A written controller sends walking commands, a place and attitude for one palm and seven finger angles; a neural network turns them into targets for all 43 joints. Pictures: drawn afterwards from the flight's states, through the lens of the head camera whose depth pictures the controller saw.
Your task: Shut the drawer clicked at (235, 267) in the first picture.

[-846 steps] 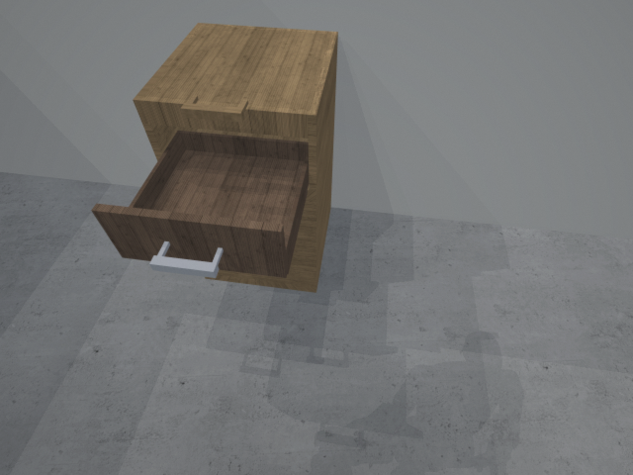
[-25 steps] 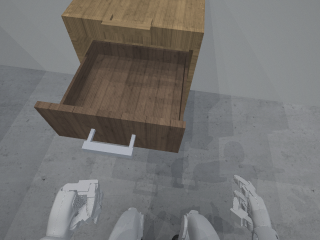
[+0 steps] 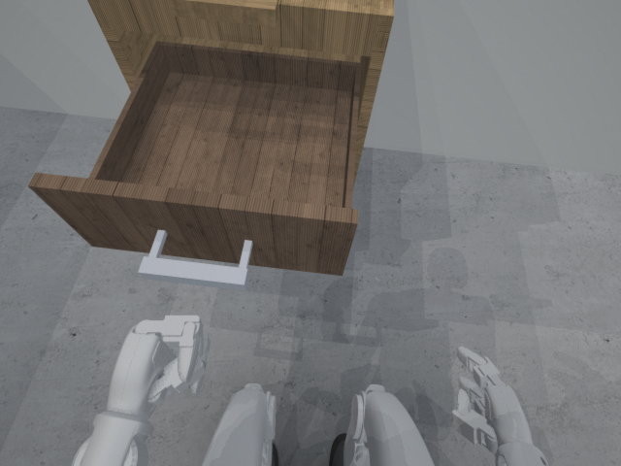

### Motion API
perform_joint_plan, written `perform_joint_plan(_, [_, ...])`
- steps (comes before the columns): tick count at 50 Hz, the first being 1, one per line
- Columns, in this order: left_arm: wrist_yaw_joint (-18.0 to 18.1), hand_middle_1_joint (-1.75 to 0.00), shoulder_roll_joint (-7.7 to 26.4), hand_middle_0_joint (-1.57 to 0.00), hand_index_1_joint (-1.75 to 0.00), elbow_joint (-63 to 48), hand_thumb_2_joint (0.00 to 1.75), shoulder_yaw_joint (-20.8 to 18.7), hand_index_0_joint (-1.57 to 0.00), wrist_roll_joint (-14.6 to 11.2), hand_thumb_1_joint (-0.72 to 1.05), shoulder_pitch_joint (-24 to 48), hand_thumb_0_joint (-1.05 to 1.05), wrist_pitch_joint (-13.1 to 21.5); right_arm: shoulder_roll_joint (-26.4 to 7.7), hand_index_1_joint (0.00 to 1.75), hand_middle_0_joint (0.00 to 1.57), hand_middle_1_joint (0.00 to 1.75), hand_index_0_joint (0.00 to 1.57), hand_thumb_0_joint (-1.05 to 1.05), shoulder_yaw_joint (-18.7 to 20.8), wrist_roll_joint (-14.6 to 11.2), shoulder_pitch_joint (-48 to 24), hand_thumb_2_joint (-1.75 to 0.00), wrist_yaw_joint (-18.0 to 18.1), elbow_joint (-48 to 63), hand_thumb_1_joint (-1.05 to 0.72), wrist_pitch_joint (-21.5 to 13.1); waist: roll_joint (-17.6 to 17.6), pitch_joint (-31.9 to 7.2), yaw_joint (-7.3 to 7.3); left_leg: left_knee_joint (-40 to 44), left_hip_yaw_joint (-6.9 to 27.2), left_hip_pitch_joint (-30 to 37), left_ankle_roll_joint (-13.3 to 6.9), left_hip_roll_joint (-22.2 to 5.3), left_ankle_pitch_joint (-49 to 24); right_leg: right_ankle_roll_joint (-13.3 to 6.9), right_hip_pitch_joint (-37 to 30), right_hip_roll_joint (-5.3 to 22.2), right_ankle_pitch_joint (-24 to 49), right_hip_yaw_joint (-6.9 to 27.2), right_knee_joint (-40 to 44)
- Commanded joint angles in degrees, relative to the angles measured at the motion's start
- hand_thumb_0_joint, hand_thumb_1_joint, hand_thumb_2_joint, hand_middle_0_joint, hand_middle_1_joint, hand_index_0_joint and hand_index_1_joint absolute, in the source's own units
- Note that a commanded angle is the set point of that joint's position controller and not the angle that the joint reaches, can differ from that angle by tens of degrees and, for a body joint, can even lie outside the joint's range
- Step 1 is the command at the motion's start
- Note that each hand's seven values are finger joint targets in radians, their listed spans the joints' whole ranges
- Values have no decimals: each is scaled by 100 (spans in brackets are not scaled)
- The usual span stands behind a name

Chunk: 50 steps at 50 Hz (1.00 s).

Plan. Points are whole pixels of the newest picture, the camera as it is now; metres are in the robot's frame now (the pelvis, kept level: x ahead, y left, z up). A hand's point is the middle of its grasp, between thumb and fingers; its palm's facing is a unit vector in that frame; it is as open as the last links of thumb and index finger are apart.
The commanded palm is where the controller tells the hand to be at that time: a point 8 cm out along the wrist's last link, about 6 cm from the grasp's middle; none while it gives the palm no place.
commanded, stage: bring the fist close to the handle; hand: left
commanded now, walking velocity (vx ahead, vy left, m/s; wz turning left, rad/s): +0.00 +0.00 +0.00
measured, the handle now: (199, 258) +0.37 +0.17 +0.00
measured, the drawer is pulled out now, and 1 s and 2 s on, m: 0.29 0.29 0.19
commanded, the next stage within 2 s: push the drawer shut in 0.62 s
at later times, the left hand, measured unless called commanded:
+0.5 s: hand (197, 344) +0.26 +0.15 +0.00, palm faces -0.11 -0.99 +0.00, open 3.2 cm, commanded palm +0.25 +0.20 +0.00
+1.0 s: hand (213, 323) +0.29 +0.14 -0.02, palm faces -0.14 -0.99 -0.03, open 3.2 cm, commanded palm +0.28 +0.19 +0.00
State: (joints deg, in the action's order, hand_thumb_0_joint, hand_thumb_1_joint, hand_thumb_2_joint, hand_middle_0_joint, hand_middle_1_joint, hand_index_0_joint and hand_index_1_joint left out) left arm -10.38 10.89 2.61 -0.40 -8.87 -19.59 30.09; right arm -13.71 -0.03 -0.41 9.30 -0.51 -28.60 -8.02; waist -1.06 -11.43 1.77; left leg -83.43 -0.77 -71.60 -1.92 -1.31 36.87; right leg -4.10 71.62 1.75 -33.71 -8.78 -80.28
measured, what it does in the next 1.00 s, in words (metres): stands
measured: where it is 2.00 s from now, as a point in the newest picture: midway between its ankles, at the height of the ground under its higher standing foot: outside the picture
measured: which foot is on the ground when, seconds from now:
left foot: down 0.00-1.00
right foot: down 0.00-1.00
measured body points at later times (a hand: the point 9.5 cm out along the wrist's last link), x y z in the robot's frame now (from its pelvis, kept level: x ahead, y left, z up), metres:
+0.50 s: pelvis -0.01 +0.02 -0.01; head +0.12 +0.04 +0.42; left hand +0.26 +0.20 +0.00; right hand +0.18 -0.21 -0.11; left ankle +0.02 +0.10 -0.59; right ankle +0.04 -0.09 -0.59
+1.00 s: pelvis -0.01 +0.02 -0.02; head +0.13 +0.04 +0.41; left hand +0.29 +0.19 -0.01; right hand +0.19 -0.21 -0.12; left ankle +0.02 +0.10 -0.59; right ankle +0.04 -0.09 -0.59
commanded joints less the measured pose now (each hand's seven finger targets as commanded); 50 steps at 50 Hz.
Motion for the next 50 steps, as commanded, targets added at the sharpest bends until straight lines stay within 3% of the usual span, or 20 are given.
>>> perform_joint_plan(1, [30,-160,525,-140,-160,-1047,90,-367,-140,-100,90,372,0,338,-783,30,20,30,20,0,312,-5,-88,-90,76,835,-90,-255,-51,-1890,37,940,384,762,7,137,-1610,186,-1554,-96,1069,909,1055])
perform_joint_plan(4, [189,-160,639,-140,-160,-1087,90,-532,-140,-120,90,854,0,370,-789,30,20,30,20,0,288,22,-88,-90,82,788,-90,-229,-123,-2029,20,867,419,716,10,140,-1622,180,-1379,-111,1015,865,916])
perform_joint_plan(8, [232,-160,415,-140,-160,-782,90,-324,-140,-82,90,977,0,363,-813,30,20,30,20,0,266,30,-91,-90,22,749,-90,-188,-96,-2117,45,805,465,697,26,145,-1566,178,-1185,-106,957,814,814])
perform_joint_plan(11, [113,-160,267,-140,-160,-478,90,-72,-140,-37,90,1183,0,214,-877,30,20,30,20,0,262,11,-79,-90,-3,727,-90,-121,-61,-2084,143,766,522,660,14,141,-1499,184,-981,-99,922,748,756])
perform_joint_plan(14, [35,-160,509,-140,-160,-671,90,-230,-140,-60,90,1211,0,50,-927,30,20,30,20,0,268,-28,-88,-90,7,821,-90,-33,-54,-2312,45,885,556,749,11,137,-1472,178,-1138,-102,847,750,778])
perform_joint_plan(17, [93,-160,457,-140,-160,-1172,90,-206,-140,-116,90,973,0,2,-879,30,20,30,20,0,273,-40,-82,-90,-10,944,-90,27,-297,-2562,-78,1039,584,1175,44,137,-1802,172,-1245,-91,1111,702,785])
perform_joint_plan(23, [408,-160,353,-140,-160,-973,90,-194,-140,-30,90,911,0,48,-825,30,20,30,20,0,248,-9,-70,-90,-14,832,-90,101,-27,-2033,63,1017,631,949,65,118,-1658,181,-968,-118,978,605,757])
perform_joint_plan(27, [354,-160,250,-140,-160,-685,90,13,-140,88,90,866,0,127,-847,30,20,30,20,0,250,-5,-87,-90,-26,838,-90,117,55,-1830,119,1015,666,824,64,128,-1385,170,-796,-118,742,599,758])
perform_joint_plan(29, [309,-160,276,-140,-160,-804,90,68,-140,93,90,997,0,179,-853,30,20,30,20,0,250,0,-101,-90,-15,841,-90,116,-94,-1892,136,1019,696,916,70,120,-1403,163,-701,-122,727,593,723])
perform_joint_plan(30, [297,-160,363,-140,-160,-961,90,10,-140,106,90,1051,0,221,-868,30,20,30,20,0,259,-2,-106,-90,-14,858,-90,118,-290,-2002,69,1060,714,1082,94,113,-1478,150,-664,-111,748,594,701])
perform_joint_plan(35, [405,-160,377,-140,-160,-1213,90,-14,-140,96,90,1068,0,274,-847,30,20,30,20,0,261,17,-72,-90,-7,858,-90,136,-442,-2205,37,1124,834,1493,167,75,-1906,148,-572,-117,947,521,610])
perform_joint_plan(36, [426,-160,238,-140,-160,-1261,90,124,-140,105,90,997,0,268,-829,30,20,30,20,0,262,21,-95,-90,-26,878,-90,137,-535,-2233,24,1135,849,1594,189,71,-2029,146,-540,-103,991,513,594])
perform_joint_plan(39, [535,-160,233,-140,-160,-1063,90,140,-140,171,90,1284,0,213,-837,30,20,30,20,0,252,36,-67,-90,-22,797,-90,171,-324,-2166,146,1047,870,1475,175,65,-2043,164,-461,-109,1032,503,561])
perform_joint_plan(43, [560,-160,254,-140,-160,-598,90,93,-140,258,90,1562,0,86,-854,30,20,30,20,0,241,25,-72,-90,-22,782,-90,252,-36,-2026,183,988,768,1089,104,108,-1596,169,-650,-117,887,550,665])
perform_joint_plan(44, [542,-160,257,-140,-160,-436,90,136,-140,284,90,1746,0,39,-862,30,20,30,20,0,223,29,-66,-90,-4,762,-90,265,16,-1936,257,945,751,970,75,113,-1544,175,-620,-128,870,566,684])
perform_joint_plan(47, [509,-160,348,-140,-160,-473,90,-17,-140,214,90,2176,0,11,-858,30,20,30,20,0,228,13,-41,-90,17,732,-90,296,-77,-2213,196,927,679,1023,68,141,-1541,180,-835,-115,926,643,760])
perform_joint_plan(50, [497,-160,501,-140,-160,-693,90,-227,-140,125,90,2199,0,28,-874,30,20,30,20,0,233,17,0,-90,14,749,-90,300,-364,-2655,49,1006,686,1441,123,118,-2068,161,-983,-114,1286,632,706])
